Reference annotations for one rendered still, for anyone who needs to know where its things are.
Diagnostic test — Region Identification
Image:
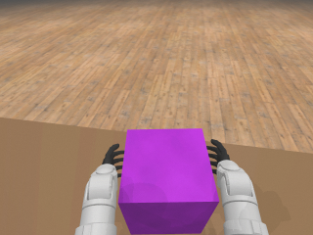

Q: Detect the right robot hand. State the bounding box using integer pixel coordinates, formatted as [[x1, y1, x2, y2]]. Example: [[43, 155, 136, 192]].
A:
[[206, 139, 230, 174]]

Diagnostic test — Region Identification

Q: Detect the left robot hand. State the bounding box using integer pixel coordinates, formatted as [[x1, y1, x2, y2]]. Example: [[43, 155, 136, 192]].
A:
[[102, 143, 125, 177]]

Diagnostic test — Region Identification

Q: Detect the right robot forearm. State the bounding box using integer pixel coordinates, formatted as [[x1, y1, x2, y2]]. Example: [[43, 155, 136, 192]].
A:
[[216, 160, 269, 235]]

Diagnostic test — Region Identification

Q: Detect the left robot forearm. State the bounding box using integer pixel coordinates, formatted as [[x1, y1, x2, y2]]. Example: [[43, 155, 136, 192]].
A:
[[74, 164, 118, 235]]

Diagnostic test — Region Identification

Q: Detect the carton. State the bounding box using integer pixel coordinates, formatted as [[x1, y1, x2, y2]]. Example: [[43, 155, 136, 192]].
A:
[[117, 128, 220, 235]]

